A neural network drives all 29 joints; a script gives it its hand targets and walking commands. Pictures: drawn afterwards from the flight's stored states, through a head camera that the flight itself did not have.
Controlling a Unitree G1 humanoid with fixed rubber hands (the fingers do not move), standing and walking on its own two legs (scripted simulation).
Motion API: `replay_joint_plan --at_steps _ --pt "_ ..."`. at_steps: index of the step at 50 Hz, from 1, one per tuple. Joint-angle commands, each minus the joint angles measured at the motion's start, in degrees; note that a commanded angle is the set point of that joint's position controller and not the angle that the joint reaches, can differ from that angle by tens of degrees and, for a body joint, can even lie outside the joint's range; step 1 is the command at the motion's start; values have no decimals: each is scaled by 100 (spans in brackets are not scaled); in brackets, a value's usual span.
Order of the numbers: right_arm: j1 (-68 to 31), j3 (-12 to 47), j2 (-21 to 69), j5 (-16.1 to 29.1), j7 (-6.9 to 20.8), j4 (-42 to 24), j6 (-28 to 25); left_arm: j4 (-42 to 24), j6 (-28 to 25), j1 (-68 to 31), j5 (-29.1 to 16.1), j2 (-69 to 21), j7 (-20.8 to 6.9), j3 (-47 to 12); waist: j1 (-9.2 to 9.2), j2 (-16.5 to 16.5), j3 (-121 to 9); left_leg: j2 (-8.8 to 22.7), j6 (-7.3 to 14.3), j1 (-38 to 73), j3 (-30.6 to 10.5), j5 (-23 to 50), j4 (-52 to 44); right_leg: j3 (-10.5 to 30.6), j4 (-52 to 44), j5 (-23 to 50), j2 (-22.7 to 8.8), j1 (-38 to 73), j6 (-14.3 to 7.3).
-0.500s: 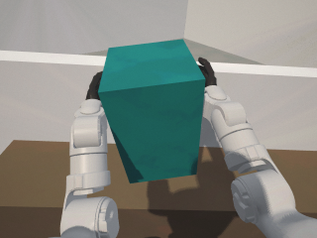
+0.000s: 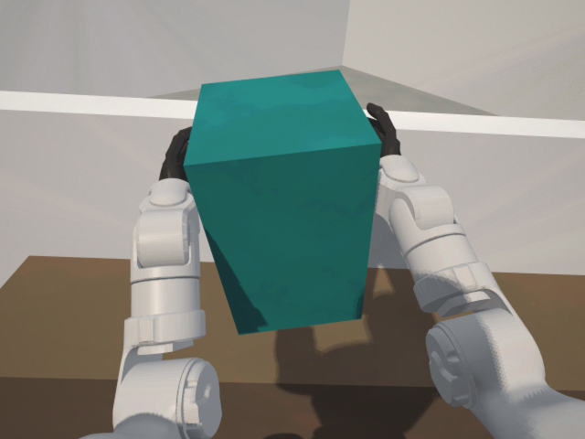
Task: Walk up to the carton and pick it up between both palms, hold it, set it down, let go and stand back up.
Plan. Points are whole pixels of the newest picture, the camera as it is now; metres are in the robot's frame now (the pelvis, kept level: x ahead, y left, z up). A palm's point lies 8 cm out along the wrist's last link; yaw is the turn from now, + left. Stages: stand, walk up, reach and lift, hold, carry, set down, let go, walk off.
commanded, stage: hold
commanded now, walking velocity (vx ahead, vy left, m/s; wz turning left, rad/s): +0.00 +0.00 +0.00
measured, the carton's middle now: (286, 208) +0.35 +0.00 +0.20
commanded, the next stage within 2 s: none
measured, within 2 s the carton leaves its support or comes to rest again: neither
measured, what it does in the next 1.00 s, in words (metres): stands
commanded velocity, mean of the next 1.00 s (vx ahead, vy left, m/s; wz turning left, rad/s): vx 0.00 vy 0.00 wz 0.00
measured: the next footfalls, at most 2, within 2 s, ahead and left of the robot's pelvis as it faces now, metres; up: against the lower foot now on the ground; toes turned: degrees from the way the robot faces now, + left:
none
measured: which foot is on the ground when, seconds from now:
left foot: down 0.00-1.00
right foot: down 0.00-1.00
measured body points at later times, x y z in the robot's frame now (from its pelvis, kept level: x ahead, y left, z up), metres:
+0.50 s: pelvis +0.00 +0.00 +0.00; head -0.09 +0.03 +0.44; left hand +0.37 +0.14 +0.24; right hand +0.38 -0.12 +0.27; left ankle +0.01 +0.12 -0.75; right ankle +0.01 -0.11 -0.75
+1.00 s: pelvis +0.00 +0.00 +0.00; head -0.08 +0.03 +0.44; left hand +0.37 +0.15 +0.23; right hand +0.38 -0.12 +0.27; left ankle +0.01 +0.12 -0.75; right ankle +0.01 -0.11 -0.75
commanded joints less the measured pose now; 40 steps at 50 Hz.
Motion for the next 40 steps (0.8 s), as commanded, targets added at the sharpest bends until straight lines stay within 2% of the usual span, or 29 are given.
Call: replay_joint_plan --at_steps 1,2,3,4,5,9,11,12,14,16,19,20,21,22,23,24,25,26,27,28,29,30,31,32,33,34,36,38,40 --pt "-4123 1680 4163 607 549 -1696 -99 -549 -455 -4915 -976 -3141 -768 -2727 -62 387 -2003 -337 -157 141 207 1400 -279 -113 -118 1303 292 549 551" --pt "-4149 1761 4219 673 522 -1808 -95 -750 -473 -4973 -1031 -3212 -756 -2841 -95 460 -2080 -355 -197 206 187 1596 -211 -108 -95 1531 286 603 573" --pt "-4174 1688 4137 658 492 -1792 -78 -612 -455 -4998 -1016 -3248 -770 -2877 -175 587 -1877 -361 -247 203 184 1576 -204 -99 -119 1508 277 518 577" --pt "-4221 1808 4230 710 478 -2098 -121 -880 -490 -5044 -1110 -3352 -759 -3030 -201 623 -2226 -371 -269 326 167 1794 -111 -127 -61 1699 296 628 590" --pt "-4118 1811 4199 727 447 -2008 -84 -914 -500 -5061 -1120 -3315 -741 -3037 -221 653 -2157 -387 -279 319 143 1824 -86 -98 -70 1726 288 604 594" --pt "-3842 1701 4074 626 447 -1594 68 -547 -369 -4764 -837 -3064 -819 -2650 -137 460 -1509 -380 -198 29 200 1340 -302 -72 -125 1512 214 619 628" --pt "-3987 1766 4114 648 468 -1704 63 -410 -327 -4639 -742 -3022 -889 -2516 -8 351 -1641 -395 -115 6 212 1162 -375 -63 -155 1377 207 687 624" --pt "-3973 1780 4169 686 461 -1768 50 -603 -359 -4737 -845 -3086 -897 -2631 -50 435 -1753 -383 -135 43 190 1294 -344 -80 -97 1455 204 698 625" --pt "-3911 1693 4112 639 472 -1534 84 -505 -370 -4820 -772 -3016 -917 -2548 -76 485 -1593 -385 -168 91 220 1304 -349 -77 -136 1404 211 611 605" --pt "-4020 1819 4190 727 481 -1912 3 -862 -445 -4912 -969 -3231 -882 -2825 -134 540 -2104 -382 -223 246 171 1579 -248 -95 -47 1639 260 701 589" --pt "-4167 1758 4237 714 519 -1978 -39 -863 -480 -5059 -1046 -3360 -788 -2991 -138 720 -2100 -370 -247 213 154 1536 -216 -115 -75 1329 269 497 536" --pt "-4103 1642 4193 625 547 -1746 -21 -716 -486 -5140 -1034 -3292 -760 -2936 -180 619 -1875 -329 -240 197 161 1355 -273 -129 -113 1113 289 366 515" --pt "-3961 1489 4067 500 575 -1408 24 -393 -449 -5030 -888 -3179 -766 -2749 -144 616 -1441 -311 -209 69 176 1075 -382 -126 -184 800 246 209 495" --pt "-4065 1490 4051 440 616 -1420 -13 -314 -436 -4956 -815 -3237 -782 -2659 -31 536 -1428 -264 -163 -66 190 865 -491 -160 -196 551 295 240 458" --pt "-4031 1374 4016 372 629 -1317 -18 -263 -427 -4948 -804 -3254 -795 -2653 -82 571 -1383 -242 -163 -132 211 780 -537 -128 -195 517 274 226 447" --pt "-4058 1410 4002 405 653 -1304 -36 -266 -415 -4870 -768 -3260 -788 -2597 -4 565 -1430 -227 -150 -138 205 808 -539 -119 -167 509 281 334 447" --pt "-4113 1452 4059 436 672 -1258 -52 -241 -427 -4923 -781 -3187 -783 -2524 66 446 -1516 -235 -100 -149 224 777 -552 -111 -156 514 291 377 465" --pt "-4219 1483 4164 473 680 -1334 -76 -423 -475 -5132 -902 -3231 -762 -2624 25 434 -1783 -251 -107 -125 207 889 -502 -113 -125 663 297 410 493" --pt "-4337 1450 4141 467 669 -1360 -89 -244 -474 -5152 -910 -3255 -749 -2630 6 457 -1751 -255 -118 -117 206 895 -483 -107 -150 647 284 365 478" --pt "-4463 1471 4159 486 667 -1443 -122 -117 -468 -5064 -899 -3281 -741 -2596 74 441 -1705 -259 -109 -80 210 986 -441 -125 -157 711 303 321 496" --pt "-4313 1480 4202 503 660 -1354 -117 -376 -525 -5186 -984 -3322 -712 -2704 -9 475 -1883 -258 -153 62 222 1122 -395 -118 -128 838 318 309 488" --pt "-4281 1469 4211 487 653 -1284 -105 -338 -532 -5216 -962 -3293 -698 -2677 -32 485 -1756 -261 -165 52 211 1120 -389 -113 -150 810 309 303 489" --pt "-4228 1454 4198 465 654 -1136 -92 -284 -531 -5202 -885 -3197 -698 -2540 13 414 -1638 -280 -148 47 241 1121 -398 -116 -163 848 305 309 498" --pt "-4259 1511 4246 510 643 -1398 -143 -436 -556 -5177 -994 -3312 -699 -2706 -55 461 -2072 -277 -158 122 197 1209 -346 -102 -116 1034 297 464 504" --pt "-4275 1454 4181 472 631 -1366 -128 -339 -537 -5191 -991 -3267 -705 -2674 -105 496 -1939 -307 -165 103 232 1127 -346 -105 -153 1016 293 396 521" --pt "-4369 1545 4221 554 621 -1463 -143 -364 -544 -5170 -1000 -3286 -694 -2680 -9 508 -2047 -316 -148 31 204 1127 -336 -99 -123 1022 284 433 537" --pt "-4289 1470 4093 503 604 -1212 -86 -9 -480 -5019 -846 -3117 -702 -2508 -1 524 -1728 -332 -104 -74 234 895 -413 -71 -209 778 240 356 522" --pt "-4202 1581 4222 561 586 -1487 -133 -414 -516 -4964 -989 -3221 -707 -2688 -42 456 -2063 -338 -113 37 224 1222 -325 -59 -126 1131 255 522 537" --pt "-4243 1690 4200 691 539 -1620 -106 -511 -517 -5010 -1071 -3227 -690 -2766 -83 529 -2239 -358 -165 171 159 1459 -199 -79 -79 1412 273 578 576"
